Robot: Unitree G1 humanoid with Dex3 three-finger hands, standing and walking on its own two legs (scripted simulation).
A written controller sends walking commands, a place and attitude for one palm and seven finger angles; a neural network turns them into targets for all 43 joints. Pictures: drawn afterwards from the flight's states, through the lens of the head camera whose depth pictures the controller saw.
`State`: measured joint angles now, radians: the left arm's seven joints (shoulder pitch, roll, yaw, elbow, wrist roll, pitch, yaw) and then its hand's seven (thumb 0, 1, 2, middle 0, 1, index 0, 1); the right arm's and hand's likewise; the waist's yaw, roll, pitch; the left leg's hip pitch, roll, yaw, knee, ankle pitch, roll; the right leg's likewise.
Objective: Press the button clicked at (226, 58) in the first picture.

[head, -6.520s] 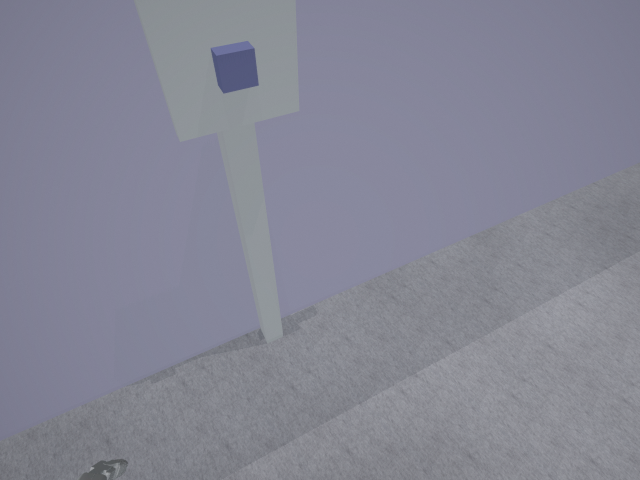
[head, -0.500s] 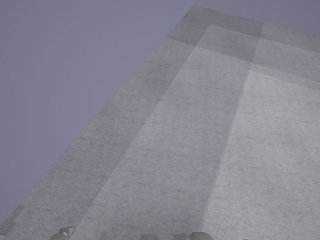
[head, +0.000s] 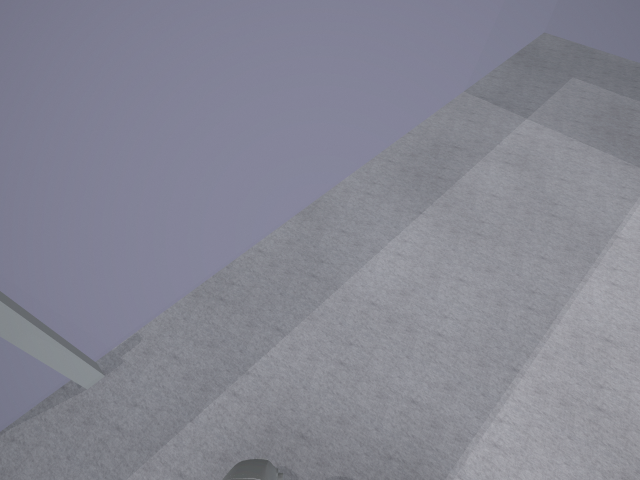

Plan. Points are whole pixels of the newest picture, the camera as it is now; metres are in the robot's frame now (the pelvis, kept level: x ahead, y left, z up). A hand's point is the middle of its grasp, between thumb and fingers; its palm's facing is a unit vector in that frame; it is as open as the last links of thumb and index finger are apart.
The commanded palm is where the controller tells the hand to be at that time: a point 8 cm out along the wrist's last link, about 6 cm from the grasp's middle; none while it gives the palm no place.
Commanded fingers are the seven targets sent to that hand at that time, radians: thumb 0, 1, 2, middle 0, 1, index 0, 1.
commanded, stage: turn to face it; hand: left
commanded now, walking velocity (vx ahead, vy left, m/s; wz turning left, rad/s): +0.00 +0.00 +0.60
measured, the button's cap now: out of the picture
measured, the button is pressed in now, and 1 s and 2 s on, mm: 0 0 0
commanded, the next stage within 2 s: take the last steps up to it in 1.26 s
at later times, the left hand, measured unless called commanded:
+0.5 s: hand out of the picture +0.05 +0.26 -0.15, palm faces +0.30 -0.92 -0.26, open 7.4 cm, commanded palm none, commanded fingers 0.00 0.90 0.90 -0.20 -0.30 -0.20 -0.30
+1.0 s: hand out of the picture -0.12 +0.21 -0.18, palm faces +0.59 -0.76 -0.26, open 7.4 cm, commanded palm none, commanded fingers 0.00 0.90 0.90 -0.20 -0.30 -0.20 -0.30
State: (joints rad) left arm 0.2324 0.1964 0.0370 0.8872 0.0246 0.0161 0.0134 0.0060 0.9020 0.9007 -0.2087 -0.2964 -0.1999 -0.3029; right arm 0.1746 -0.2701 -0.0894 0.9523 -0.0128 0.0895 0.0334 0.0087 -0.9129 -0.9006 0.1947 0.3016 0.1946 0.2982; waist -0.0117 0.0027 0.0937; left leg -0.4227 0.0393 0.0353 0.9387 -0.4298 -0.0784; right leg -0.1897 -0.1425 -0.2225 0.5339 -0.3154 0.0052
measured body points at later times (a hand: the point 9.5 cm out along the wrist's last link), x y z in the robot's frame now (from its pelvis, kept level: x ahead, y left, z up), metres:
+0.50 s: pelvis -0.01 +0.02 +0.00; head +0.02 +0.03 +0.45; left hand +0.03 +0.30 -0.13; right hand +0.14 -0.20 -0.14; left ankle +0.00 +0.13 -0.74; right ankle +0.03 -0.12 -0.70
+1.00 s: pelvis -0.04 +0.01 -0.01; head -0.02 +0.04 +0.43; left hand -0.15 +0.25 -0.16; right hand +0.19 -0.16 -0.15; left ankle -0.11 +0.11 -0.74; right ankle +0.03 -0.11 -0.74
